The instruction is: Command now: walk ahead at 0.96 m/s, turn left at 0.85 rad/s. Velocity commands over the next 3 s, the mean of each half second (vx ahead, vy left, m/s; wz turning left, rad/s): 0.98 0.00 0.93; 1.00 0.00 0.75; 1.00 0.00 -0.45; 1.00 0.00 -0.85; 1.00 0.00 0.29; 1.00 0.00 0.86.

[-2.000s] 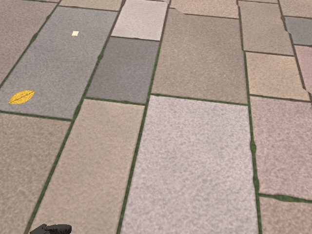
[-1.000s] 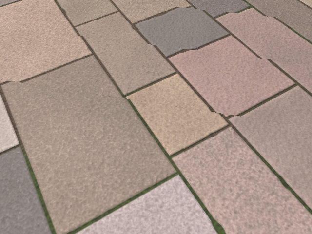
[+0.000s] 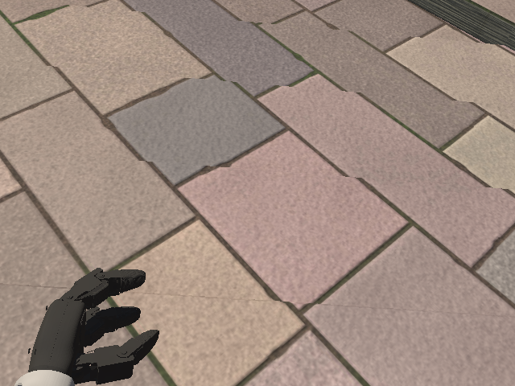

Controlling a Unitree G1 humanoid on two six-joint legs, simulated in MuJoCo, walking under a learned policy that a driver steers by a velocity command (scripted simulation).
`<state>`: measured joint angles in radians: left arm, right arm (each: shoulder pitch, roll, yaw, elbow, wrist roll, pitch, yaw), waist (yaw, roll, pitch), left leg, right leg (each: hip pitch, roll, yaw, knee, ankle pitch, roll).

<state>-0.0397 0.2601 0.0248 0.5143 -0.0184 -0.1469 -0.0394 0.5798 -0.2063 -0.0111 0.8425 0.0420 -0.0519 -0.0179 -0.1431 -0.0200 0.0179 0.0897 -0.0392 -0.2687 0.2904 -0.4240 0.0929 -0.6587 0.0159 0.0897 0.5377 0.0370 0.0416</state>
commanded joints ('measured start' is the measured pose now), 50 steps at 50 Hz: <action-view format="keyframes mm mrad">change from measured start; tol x64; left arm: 1 -83 137 59 -89 -20 -22 10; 45 -139 114 42 -47 -4 -16 -9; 50 586 250 89 117 -6 18 27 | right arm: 1 -70 -192 -55 -54 8 -11 -12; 50 -138 -78 -40 -78 -84 -13 23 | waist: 1 103 191 26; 50 296 -168 -336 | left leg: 1 -209 151 -147 15 689 75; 6 -938 52 66 1144 -50 -22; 24 -250 -28 458 551 273 83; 29 151 280 -627 -90 -300 288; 49 -215 111 -47 677 1004 59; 50 -572 -25 -22 1138 143 26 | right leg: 1 337 56 -46 -66 -33 -20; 6 1223 -422 768 -242 -907 -243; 24 644 -259 -323 94 986 -112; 27 -144 77 -1 1117 -662 -45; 46 149 -50 -15 -106 134 -39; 50 1122 -205 144 227 -139 -158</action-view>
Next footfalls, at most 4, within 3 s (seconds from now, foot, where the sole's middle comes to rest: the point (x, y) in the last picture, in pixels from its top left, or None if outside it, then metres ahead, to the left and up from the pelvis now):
0.06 right None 0.26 -0.15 -0.77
0.50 left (122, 345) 0.58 0.23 -0.77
0.98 right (74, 213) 1.03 0.39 -0.81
1.40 left None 1.17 0.85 -0.81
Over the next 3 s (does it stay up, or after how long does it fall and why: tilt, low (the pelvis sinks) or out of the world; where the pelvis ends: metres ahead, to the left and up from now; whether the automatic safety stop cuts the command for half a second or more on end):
stays up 2.56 1.11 -0.15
